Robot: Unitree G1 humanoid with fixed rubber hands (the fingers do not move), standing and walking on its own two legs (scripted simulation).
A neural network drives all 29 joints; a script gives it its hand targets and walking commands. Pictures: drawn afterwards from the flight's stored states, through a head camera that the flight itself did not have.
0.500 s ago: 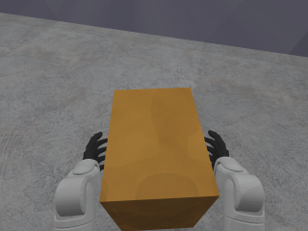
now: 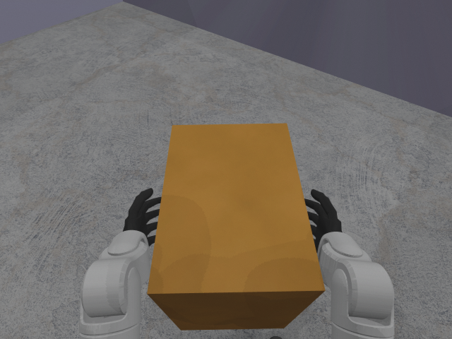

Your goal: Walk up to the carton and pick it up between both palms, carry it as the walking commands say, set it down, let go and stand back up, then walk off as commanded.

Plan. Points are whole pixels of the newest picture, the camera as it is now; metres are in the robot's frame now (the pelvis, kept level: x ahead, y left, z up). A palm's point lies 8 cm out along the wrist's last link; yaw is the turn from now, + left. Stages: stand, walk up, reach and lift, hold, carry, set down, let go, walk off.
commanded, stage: carry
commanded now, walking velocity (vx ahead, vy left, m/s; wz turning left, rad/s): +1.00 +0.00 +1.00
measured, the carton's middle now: (231, 232) +0.32 -0.02 +0.01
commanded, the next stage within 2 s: none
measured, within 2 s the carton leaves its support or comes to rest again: neither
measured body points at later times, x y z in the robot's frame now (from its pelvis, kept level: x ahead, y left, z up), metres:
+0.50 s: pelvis +0.45 +0.07 -0.01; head +0.47 +0.06 +0.44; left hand +0.67 +0.29 +0.04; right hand +0.76 +0.00 +0.04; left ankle +0.44 +0.10 -0.73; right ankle +0.37 -0.12 -0.60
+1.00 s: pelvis +0.86 +0.27 +0.00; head +0.89 +0.27 +0.45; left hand +0.87 +0.59 +0.08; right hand +1.13 +0.45 +0.08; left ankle +0.87 +0.41 -0.70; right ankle +0.86 +0.04 -0.73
